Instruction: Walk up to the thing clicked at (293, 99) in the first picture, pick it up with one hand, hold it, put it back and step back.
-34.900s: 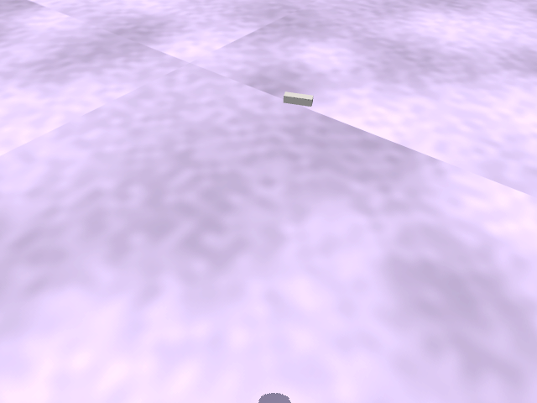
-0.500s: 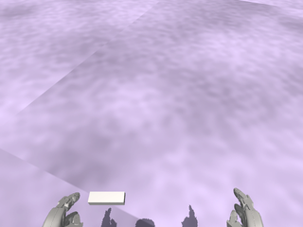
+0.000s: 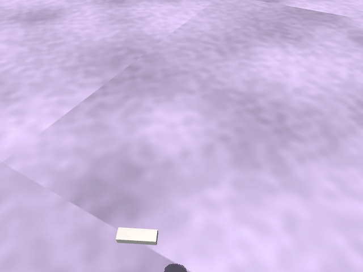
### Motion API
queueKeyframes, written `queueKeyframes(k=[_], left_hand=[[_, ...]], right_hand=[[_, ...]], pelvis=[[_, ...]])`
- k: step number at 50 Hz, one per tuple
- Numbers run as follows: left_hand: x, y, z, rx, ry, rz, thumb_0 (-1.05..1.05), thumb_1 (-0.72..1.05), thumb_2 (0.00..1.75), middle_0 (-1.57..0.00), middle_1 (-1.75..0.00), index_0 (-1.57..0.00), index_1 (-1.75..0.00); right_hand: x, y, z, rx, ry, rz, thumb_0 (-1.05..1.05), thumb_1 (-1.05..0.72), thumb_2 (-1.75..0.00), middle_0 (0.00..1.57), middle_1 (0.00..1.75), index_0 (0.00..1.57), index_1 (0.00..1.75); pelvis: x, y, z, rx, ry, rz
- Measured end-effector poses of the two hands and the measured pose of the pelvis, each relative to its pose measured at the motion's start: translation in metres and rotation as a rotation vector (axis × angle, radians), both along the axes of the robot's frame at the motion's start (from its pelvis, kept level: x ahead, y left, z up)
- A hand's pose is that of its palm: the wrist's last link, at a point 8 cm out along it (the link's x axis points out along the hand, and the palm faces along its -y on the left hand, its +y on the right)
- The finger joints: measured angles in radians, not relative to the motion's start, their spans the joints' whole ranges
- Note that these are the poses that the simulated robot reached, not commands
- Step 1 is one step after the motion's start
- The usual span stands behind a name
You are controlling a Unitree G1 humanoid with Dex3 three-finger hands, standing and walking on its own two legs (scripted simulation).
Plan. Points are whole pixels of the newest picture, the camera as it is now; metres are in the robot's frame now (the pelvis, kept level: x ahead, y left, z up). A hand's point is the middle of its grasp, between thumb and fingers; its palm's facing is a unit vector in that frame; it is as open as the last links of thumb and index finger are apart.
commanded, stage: stand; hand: left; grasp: from above
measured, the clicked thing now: (137, 236) +0.43 +0.24 -0.74
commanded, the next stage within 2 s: none
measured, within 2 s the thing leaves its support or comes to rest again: neither
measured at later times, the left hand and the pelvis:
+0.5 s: hand out of the picture +0.02 +0.23 -0.15, palm faces +0.03 -0.94 -0.34, open 7.4 cm; pelvis -0.02 -0.01 +0.02, yaw +0 degrees
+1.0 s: hand out of the picture +0.06 +0.22 -0.14, palm faces +0.02 -0.94 -0.33, open 7.4 cm; pelvis +0.00 -0.02 +0.02, yaw +0 degrees
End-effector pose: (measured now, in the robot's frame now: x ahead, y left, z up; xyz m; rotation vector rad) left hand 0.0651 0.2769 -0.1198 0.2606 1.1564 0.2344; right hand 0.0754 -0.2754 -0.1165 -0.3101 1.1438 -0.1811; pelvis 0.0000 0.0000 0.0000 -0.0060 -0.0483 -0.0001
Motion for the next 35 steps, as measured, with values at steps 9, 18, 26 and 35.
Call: queueKeyframes(k=[9,18,26,35], left_hand=[[-0.037,0.001,0.002,-0.012,0.103,0.033,0.01,0.91,0.9,-0.2,-0.3,-0.2,-0.3],[-0.05,0.003,0.007,0.002,0.124,0.038,0.01,0.91,0.9,-0.2,-0.3,-0.2,-0.3],[-0.053,0.001,0.01,0.013,0.133,0.03,0.01,0.91,0.9,-0.2,-0.3,-0.2,-0.3],[-0.047,-0.007,0.01,0.007,0.139,0.025,0.01,0.91,0.9,-0.2,-0.3,-0.2,-0.3]], right_hand=[[-0.018,0.009,0.001,0.031,0.054,-0.03,0.0,-0.9,-0.89,0.21,0.3,0.2,0.3],[-0.028,0.003,0.001,0.038,0.073,-0.04,0.0,-0.9,-0.89,0.21,0.3,0.2,0.3],[-0.036,-0.009,0.001,0.033,0.092,-0.046,0.0,-0.9,-0.89,0.21,0.3,0.2,0.3],[-0.04,-0.021,0.001,0.025,0.118,-0.051,0.0,-0.9,-0.89,0.21,0.3,0.2,0.3]], pelvis=[[-0.006,0.003,0.011,0.005,-0.035,0.001],[-0.014,0.0,0.014,0.007,-0.047,0.003],[-0.017,-0.007,0.015,0.006,-0.042,0.006],[-0.013,-0.014,0.016,0.006,-0.035,0.003]])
